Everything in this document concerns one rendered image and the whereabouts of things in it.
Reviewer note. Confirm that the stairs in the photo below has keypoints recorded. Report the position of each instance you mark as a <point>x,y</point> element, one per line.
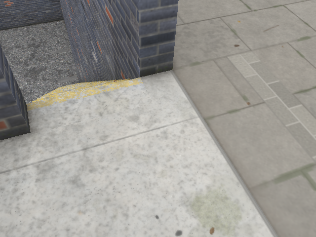
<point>77,87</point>

